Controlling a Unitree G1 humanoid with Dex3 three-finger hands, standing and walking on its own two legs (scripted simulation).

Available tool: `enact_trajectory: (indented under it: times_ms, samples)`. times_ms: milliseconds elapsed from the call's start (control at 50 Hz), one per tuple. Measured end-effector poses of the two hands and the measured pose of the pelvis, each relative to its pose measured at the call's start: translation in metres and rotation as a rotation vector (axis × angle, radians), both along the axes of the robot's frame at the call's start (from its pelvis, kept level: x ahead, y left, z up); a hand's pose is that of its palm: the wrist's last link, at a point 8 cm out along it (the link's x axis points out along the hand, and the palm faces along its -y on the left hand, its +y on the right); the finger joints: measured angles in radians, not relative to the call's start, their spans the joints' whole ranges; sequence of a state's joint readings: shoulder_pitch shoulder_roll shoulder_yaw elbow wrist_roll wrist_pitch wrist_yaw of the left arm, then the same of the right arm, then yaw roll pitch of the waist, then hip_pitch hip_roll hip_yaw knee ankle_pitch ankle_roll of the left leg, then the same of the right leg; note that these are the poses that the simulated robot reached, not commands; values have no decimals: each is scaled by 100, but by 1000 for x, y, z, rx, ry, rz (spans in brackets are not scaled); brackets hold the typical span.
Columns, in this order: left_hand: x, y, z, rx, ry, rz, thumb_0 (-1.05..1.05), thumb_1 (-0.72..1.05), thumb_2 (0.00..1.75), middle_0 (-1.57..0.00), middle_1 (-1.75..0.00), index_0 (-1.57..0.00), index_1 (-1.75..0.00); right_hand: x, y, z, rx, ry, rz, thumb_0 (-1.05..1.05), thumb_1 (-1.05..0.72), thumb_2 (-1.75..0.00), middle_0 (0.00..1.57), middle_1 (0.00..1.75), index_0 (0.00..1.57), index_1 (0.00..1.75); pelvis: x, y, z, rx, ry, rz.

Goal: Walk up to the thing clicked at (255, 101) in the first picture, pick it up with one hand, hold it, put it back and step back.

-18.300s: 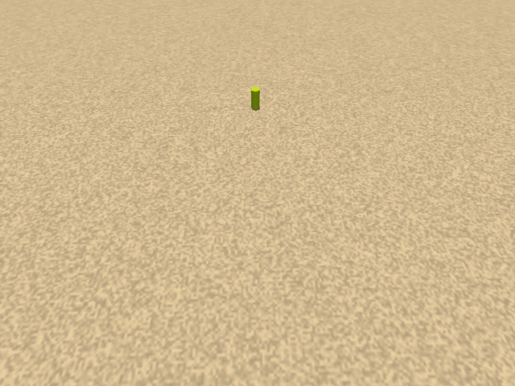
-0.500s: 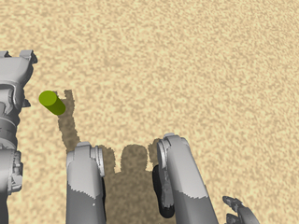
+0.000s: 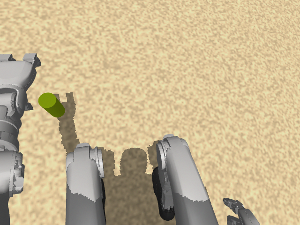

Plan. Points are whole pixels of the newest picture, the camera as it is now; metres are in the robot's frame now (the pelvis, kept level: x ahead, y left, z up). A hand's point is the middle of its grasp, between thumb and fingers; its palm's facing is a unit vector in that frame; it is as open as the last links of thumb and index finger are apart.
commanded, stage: withdraw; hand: left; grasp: from above
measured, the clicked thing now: (53, 106) +0.50 +0.29 -0.34
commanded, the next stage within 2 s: none
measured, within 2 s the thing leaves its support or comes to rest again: neither
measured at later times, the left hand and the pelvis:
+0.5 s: hand (24, 87) +0.48 +0.29 -0.11, palm faces -0.37 -0.03 -0.93, open 13.2 cm; pelvis +0.00 +0.00 +0.01, yaw +0 degrees
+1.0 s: hand (25, 85) +0.48 +0.30 -0.12, palm faces -0.35 -0.03 -0.94, open 13.4 cm; pelvis +0.00 +0.00 +0.00, yaw +0 degrees
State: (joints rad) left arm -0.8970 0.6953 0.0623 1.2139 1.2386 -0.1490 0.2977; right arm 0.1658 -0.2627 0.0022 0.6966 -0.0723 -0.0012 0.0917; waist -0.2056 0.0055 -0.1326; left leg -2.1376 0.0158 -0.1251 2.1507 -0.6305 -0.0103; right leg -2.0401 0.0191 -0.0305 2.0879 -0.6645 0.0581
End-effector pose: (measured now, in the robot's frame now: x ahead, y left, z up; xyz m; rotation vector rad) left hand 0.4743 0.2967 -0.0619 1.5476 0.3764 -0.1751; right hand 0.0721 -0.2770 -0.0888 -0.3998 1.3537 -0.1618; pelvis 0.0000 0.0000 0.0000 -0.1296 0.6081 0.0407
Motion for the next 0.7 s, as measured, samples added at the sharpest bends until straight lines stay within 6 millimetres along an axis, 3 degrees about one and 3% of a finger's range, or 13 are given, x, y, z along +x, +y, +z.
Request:
enact_trajectory:
  times_ms: [80, 160, 280, 400, 480, 580, 700]
  samples:
    - [4, 10, 16, 24, 12, 69, 0, -35, 85, -23, -84, -23, -83, -3, 4, -1, 18, 4, -25, 0, -92, -90, 20, 30, 20, 30, -1, 0, 5, 2, 7, 2]
    - [0, 5, 25, 14, 95, 74, 0, -34, 85, -23, -83, -24, -83, -7, 10, 4, 49, 20, -47, 0, -92, -90, 20, 30, 20, 30, 2, 0, 16, 5, 15, 0]
    - [-11, -15, 15, -43, 185, 0, 0, -32, 83, -24, -82, -25, -81, -10, 13, 13, 62, 39, -45, 0, -91, -90, 21, 30, 20, 30, 5, 0, 26, 9, 14, -4]
    - [-6, -18, 0, -47, 119, -58, 0, -32, 82, -24, -82, -26, -81, -8, 5, 9, 32, 40, -15, 0, -91, -90, 21, 30, 20, 30, 5, -1, 14, 4, 11, -4]
    - [1, -7, 7, -14, 37, -22, 0, -34, 84, -23, -83, -24, -83, -5, 2, 4, 22, 28, -22, 0, -91, -90, 21, 30, 20, 30, 3, -1, 8, 4, 8, -2]
    - [1, 5, 25, 14, 39, 55, 0, -36, 86, -22, -84, -22, -84, -2, 6, 5, 38, 12, -38, 0, -92, -90, 21, 30, 20, 30, 3, -1, 15, 6, 14, 0]
    - [-13, -5, 29, -19, 143, 38, 0, -34, 84, -23, -83, -23, -82, 1, 12, 15, 65, 12, -42, 0, -92, -90, 21, 30, 20, 30, 5, 0, 30, 10, 15, -1]
